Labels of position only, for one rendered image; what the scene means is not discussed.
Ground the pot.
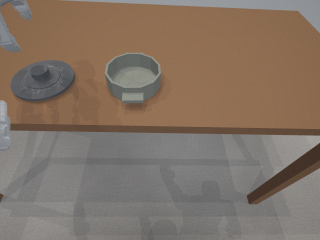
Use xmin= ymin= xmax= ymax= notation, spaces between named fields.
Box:
xmin=104 ymin=52 xmax=161 ymax=104

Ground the robot left hand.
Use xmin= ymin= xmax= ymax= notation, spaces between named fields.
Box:
xmin=0 ymin=0 xmax=32 ymax=52

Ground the knob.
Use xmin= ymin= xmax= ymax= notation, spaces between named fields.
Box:
xmin=29 ymin=64 xmax=50 ymax=80

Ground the table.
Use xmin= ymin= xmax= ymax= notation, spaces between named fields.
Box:
xmin=0 ymin=0 xmax=320 ymax=205

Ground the lid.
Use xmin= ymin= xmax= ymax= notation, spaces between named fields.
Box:
xmin=10 ymin=60 xmax=75 ymax=102

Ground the left robot upper arm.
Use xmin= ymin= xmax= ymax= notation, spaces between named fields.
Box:
xmin=0 ymin=100 xmax=11 ymax=151

